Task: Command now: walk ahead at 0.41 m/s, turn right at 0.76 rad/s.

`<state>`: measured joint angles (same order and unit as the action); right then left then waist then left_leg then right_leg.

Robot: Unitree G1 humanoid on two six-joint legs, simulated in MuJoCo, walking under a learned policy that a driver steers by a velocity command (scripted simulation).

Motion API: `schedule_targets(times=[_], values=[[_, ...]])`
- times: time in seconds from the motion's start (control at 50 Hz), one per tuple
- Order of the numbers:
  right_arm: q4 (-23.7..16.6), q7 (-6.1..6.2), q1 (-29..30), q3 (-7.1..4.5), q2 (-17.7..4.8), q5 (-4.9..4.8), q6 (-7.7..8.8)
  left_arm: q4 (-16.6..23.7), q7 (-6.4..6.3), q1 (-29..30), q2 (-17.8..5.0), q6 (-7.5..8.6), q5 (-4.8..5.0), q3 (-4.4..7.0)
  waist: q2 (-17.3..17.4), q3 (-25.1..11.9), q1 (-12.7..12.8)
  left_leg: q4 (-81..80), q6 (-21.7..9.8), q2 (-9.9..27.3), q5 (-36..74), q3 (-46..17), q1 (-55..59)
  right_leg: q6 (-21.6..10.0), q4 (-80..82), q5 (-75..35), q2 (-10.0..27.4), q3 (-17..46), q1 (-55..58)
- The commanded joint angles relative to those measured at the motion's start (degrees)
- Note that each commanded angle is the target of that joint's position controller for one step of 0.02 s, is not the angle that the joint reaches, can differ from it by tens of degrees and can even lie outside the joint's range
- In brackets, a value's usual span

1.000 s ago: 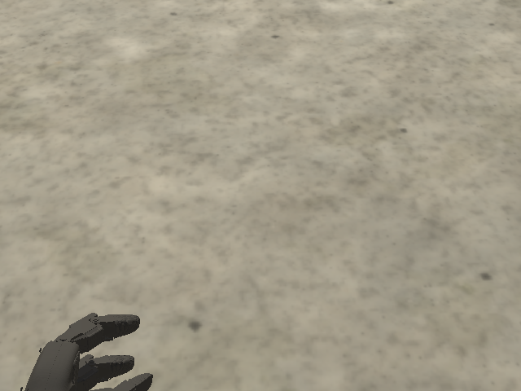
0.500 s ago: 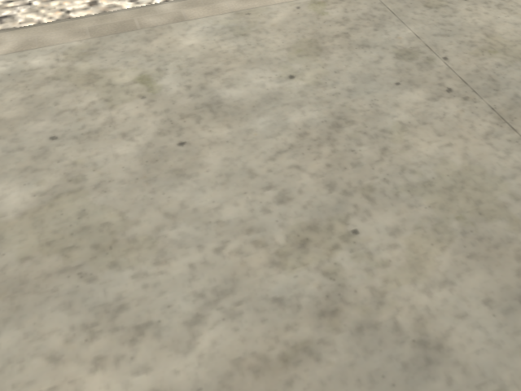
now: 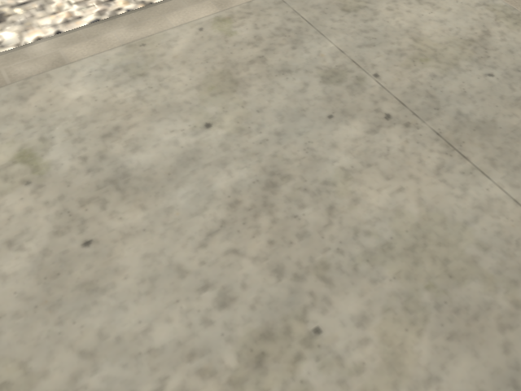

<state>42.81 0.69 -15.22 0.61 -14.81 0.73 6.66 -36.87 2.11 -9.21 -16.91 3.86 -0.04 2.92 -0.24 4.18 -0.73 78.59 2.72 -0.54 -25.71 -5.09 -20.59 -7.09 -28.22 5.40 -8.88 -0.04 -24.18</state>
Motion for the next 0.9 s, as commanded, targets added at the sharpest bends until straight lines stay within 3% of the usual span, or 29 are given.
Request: schedule_targets(times=[0.02, 0.06, 0.08, 0.12, 0.16, 0.22, 0.24, 0.26, 0.28, 0.3, 0.32, 0.34, 0.36, 0.4, 0.42, 0.46, 0.52, 0.66, 0.68, 0.7, 0.72, 0.74, 0.76, 0.78, 0.8, 0.82, 0.86, 0.9], values=[[-7.1, 0.23, -0.7, -2.79, -9.1, 0.59, 0.34, 4.8, -1.19, -1.1, -7.4, 0.50, -0.17, 2.37, 4.2, -7.7, -2.1, -4.0, 0.9, 3.3, 1.5, -2.4, -15.8, -13.7, 10.8, -34.8, 17.3, 23.4, 15.5], [-8.3, 0.60, 0.9, -2.34, -6.9, 0.83, -0.73, 4.1, -1.76, 0.5, -7.2, 0.00, 0.33, 2.28, 2.3, -6.1, -3.4, -16.6, 2.2, 2.8, 3.6, -0.4, -11.1, -11.9, 10.8, -37.2, 13.4, 18.8, 4.5], [-9.1, 0.76, 3.1, -1.95, -5.6, 0.84, -1.01, 3.8, -2.33, 0.7, -8.2, -0.64, 0.37, 2.64, 1.5, -6.1, -3.2, -23.2, 2.7, 0.7, 6.6, 1.5, -8.2, -10.9, 10.0, -38.7, 11.0, 16.9, 0.3], [-9.9, 0.53, 6.9, -1.72, -4.8, 0.69, -1.50, 2.7, -3.52, -1.0, -9.9, -2.48, 1.22, 3.55, -0.5, -9.9, -1.7, -34.4, 2.8, -3.6, 19.0, 3.3, 0.4, -6.3, 7.5, -34.6, 6.9, 15.0, -3.5], [-11.4, 0.22, 11.0, -2.29, -5.6, -0.01, -1.95, 1.4, -4.16, -3.9, -10.0, -3.89, 1.97, 3.76, -2.1, -11.7, 0.1, -42.1, 2.8, -6.2, 27.0, 1.9, 4.5, -2.6, 5.2, -23.0, 5.6, 18.1, -2.9], [-12.3, 0.32, 12.5, -3.75, -8.5, -0.82, -2.41, 1.8, -4.94, -3.3, -8.2, -4.71, 1.79, 3.47, -5.7, -10.9, -0.6, -50.2, 2.3, -4.5, 28.1, -3.9, 5.4, -0.1, -0.1, -9.6, 6.1, 25.4, 2.8], [-11.4, 0.43, 10.0, -4.24, -9.0, -0.58, -2.21, 2.5, -5.17, -1.7, -7.2, -4.79, 1.76, 3.26, -6.4, -11.3, -2.2, -54.0, 1.6, -2.6, 31.6, -4.8, 7.8, 1.3, -4.3, -6.5, 5.6, 25.9, 4.4], [-10.2, 0.63, 6.5, -4.51, -9.3, 0.18, -1.98, 2.6, -4.90, -2.8, -4.7, -4.86, 1.65, 2.56, -3.8, -13.9, -2.9, -57.6, -0.4, 1.9, 37.4, -5.5, 14.3, 3.5, -13.3, 1.7, 3.2, 23.1, 4.4], [-10.8, 1.25, 4.8, -4.53, -10.9, 1.16, -2.35, 2.6, -4.51, -8.4, 0.2, -4.88, 0.36, 1.16, 6.9, -18.9, -0.4, -52.6, -5.4, 15.1, 57.4, -15.5, 27.6, 6.0, -28.6, 30.6, -1.6, 16.1, -4.4], [-11.9, 1.30, 4.4, -4.07, -10.2, 2.68, -3.23, 2.8, -3.47, -19.5, -2.3, -4.43, 1.12, 1.06, 15.2, -26.3, 4.3, -52.3, -15.7, 28.8, 63.8, -32.1, 34.8, 7.5, -38.7, 39.1, -1.5, 15.4, -10.6], [-12.1, 1.38, 8.6, -5.23, -11.0, 1.32, -4.01, 1.7, -2.92, -20.1, -8.2, -4.63, 1.57, 2.44, 15.5, -25.3, 4.9, -54.7, -20.0, 30.6, 47.6, -36.8, 30.2, 10.2, -46.2, 32.9, 4.6, 11.1, -13.1], [-13.0, 1.71, 10.2, -4.37, -6.9, 1.10, -4.46, 1.0, -3.38, -14.1, -11.4, -5.61, 2.00, 3.67, 8.8, -18.6, 2.2, -55.9, -17.2, 23.6, 36.3, -27.4, 24.5, 11.9, -48.4, 27.4, 7.1, 9.0, -14.4], [-13.1, 1.80, 11.0, -3.81, -5.7, 1.09, -5.22, 1.2, -3.97, -10.7, -11.7, -6.79, 2.08, 4.15, 4.5, -15.0, 1.7, -57.0, -14.2, 19.2, 28.9, -20.4, 19.1, 12.6, -49.1, 23.2, 8.2, 8.0, -14.4], [-12.4, 1.74, 13.8, -4.06, -6.8, 1.08, -5.86, 2.8, -4.57, -8.4, -9.3, -8.05, 1.91, 3.84, 5.9, -9.0, 2.5, -60.1, -13.0, 14.2, 27.8, -10.6, 9.3, 12.9, -47.7, 19.0, 9.5, 4.9, -12.3], [-11.7, 1.82, 13.1, -4.33, -7.0, 1.35, -5.82, 3.4, -4.65, -8.1, -7.3, -8.04, 1.74, 3.42, 6.9, -8.6, 2.3, -61.2, -13.1, 12.9, 28.9, -7.0, 7.9, 12.8, -45.8, 17.8, 9.8, 3.4, -11.1], [-10.2, 1.87, 11.2, -4.78, -7.0, 1.44, -5.79, 4.3, -4.75, -6.9, -4.9, -7.71, 1.68, 2.83, 8.3, -10.0, 1.5, -62.1, -14.8, 13.9, 31.4, -4.0, 10.5, 12.8, -42.1, 16.9, 11.0, 2.3, -11.4], [-8.6, 1.97, 10.2, -5.64, -8.1, 0.97, -5.88, 5.5, -4.30, -3.8, -5.0, -7.62, 1.33, 2.77, 8.0, -11.7, 0.5, -62.9, -16.7, 17.5, 30.4, -2.2, 13.6, 12.5, -36.4, 15.2, 13.6, 2.4, -11.3], [-6.6, 0.65, 12.1, -7.70, -11.7, -0.68, -6.06, 6.1, -1.96, -1.6, -6.0, -8.82, 1.41, 3.49, 10.1, -10.5, 0.7, -62.5, -13.3, 19.7, 21.7, 7.4, 10.3, 8.2, -17.0, 12.8, 13.5, -3.0, 2.0], [-6.0, 0.40, 11.4, -8.14, -12.4, -1.43, -6.03, 5.5, -1.58, -2.8, -6.4, -9.02, 1.59, 3.83, 9.8, -11.5, 1.2, -62.7, -12.1, 20.2, 13.1, 7.6, 9.5, 6.9, -13.6, 13.2, 12.8, -4.3, 5.2], [-5.6, 0.45, 12.0, -8.38, -12.7, -2.39, -6.09, 3.9, -1.17, -6.4, -6.8, -8.96, 1.92, 4.33, 9.6, -12.1, 3.4, -62.5, -10.3, 20.0, 2.3, 8.1, 6.1, 5.0, -9.1, 12.5, 11.9, -5.9, 10.9], [-5.4, 0.71, 12.6, -8.10, -11.3, -2.62, -6.27, 0.5, -1.14, -13.1, -7.9, -8.67, 2.31, 5.18, 8.1, -12.4, 6.0, -58.9, -7.7, 17.9, -7.8, 9.8, 0.1, 2.8, -7.0, 14.3, 9.9, -6.9, 18.9], [-5.7, 0.70, 14.7, -7.40, -8.2, -1.90, -6.72, -3.8, -1.54, -22.0, -9.3, -8.09, 2.87, 6.13, 0.7, -9.3, 9.4, -45.8, -4.3, 13.3, -14.6, 14.1, -10.4, -1.1, -2.1, 20.7, 10.6, -1.7, 26.7], [-6.5, -0.26, 16.7, -5.72, -1.8, -0.93, -6.89, -4.6, -2.01, -26.0, -13.0, -6.87, 2.44, 6.34, -14.6, -2.4, 9.1, -18.4, -0.7, 6.5, -14.6, 16.8, -28.6, -7.3, 5.7, 36.2, 22.8, 22.1, 28.6], [-11.2, -0.56, 21.8, -6.05, -3.9, -2.24, -4.93, -0.2, -1.20, -19.1, -16.4, -3.78, 0.58, 5.95, -16.5, -0.6, 8.1, -14.7, -1.5, 1.1, -8.9, 2.4, -40.0, -15.5, 20.9, 54.8, 29.5, 48.4, 23.3], [-11.9, -0.89, 24.3, -7.39, -9.6, -3.49, -2.72, 1.4, -1.32, -12.4, -13.9, -1.69, -0.04, 5.01, -10.9, 2.7, 6.2, -15.1, -3.2, 3.0, -0.6, -0.7, -39.5, -13.2, 24.4, 51.3, 29.7, 45.0, 21.1], [-10.8, -1.03, 22.2, -8.12, -11.3, -2.69, -1.46, 1.6, -1.72, -9.6, -12.3, -0.83, 0.62, 4.30, -10.6, 1.7, 3.4, -18.1, -3.7, 3.3, 5.8, -1.3, -37.3, -10.8, 23.2, 44.0, 28.0, 40.6, 20.9], [-7.8, -0.99, 19.0, -8.42, -10.6, -0.56, -0.43, 1.4, -2.69, -8.9, -10.1, -1.07, 1.33, 3.41, -7.5, -0.9, 1.6, -24.0, -1.8, 3.6, 14.6, -0.5, -29.4, -7.1, 20.2, 32.6, 23.6, 30.9, 19.8], [-7.2, -1.62, 19.3, -8.12, -8.6, -1.05, -0.25, 0.9, -3.54, -12.1, -8.2, -0.89, 0.88, 2.65, -7.4, -2.6, 2.0, -27.4, -0.4, 1.3, 21.4, 0.9, -24.0, -5.7, 19.5, 24.9, 20.6, 26.3, 19.1]])
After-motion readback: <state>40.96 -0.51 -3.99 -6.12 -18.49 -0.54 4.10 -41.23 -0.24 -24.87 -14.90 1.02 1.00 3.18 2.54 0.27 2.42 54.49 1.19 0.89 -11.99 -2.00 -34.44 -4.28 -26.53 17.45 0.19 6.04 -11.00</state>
